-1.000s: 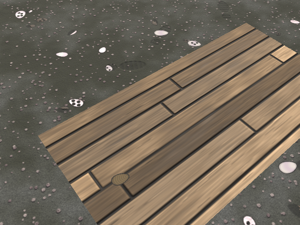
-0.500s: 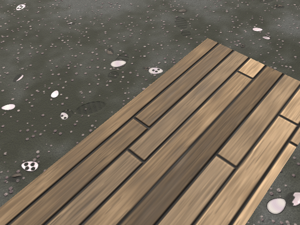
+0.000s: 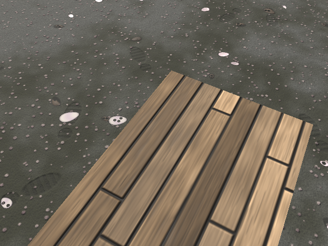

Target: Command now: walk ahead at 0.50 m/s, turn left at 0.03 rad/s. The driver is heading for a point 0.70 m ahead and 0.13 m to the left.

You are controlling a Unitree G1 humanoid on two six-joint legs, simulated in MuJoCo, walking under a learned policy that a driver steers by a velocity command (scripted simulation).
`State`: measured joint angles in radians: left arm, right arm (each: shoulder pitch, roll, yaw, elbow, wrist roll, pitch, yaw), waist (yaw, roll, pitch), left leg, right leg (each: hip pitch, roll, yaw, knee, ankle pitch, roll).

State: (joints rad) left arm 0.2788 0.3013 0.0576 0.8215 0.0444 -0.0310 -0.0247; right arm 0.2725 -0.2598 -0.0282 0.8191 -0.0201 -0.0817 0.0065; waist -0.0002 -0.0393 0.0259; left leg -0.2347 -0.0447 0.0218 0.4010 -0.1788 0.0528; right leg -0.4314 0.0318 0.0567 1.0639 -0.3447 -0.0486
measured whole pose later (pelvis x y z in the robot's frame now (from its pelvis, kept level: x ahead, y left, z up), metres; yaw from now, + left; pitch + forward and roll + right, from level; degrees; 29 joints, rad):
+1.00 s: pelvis +0.21 +0.04 +0.00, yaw +24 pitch +0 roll +0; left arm 0.26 0.30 0.07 0.83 0.03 0.02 -0.05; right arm 0.40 -0.23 -0.03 0.84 -0.02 -0.05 0.01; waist -0.01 -0.05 -0.01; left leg 0.06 -0.07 0.02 0.18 -0.24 0.07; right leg -0.65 -0.04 0.02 0.95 -0.13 0.01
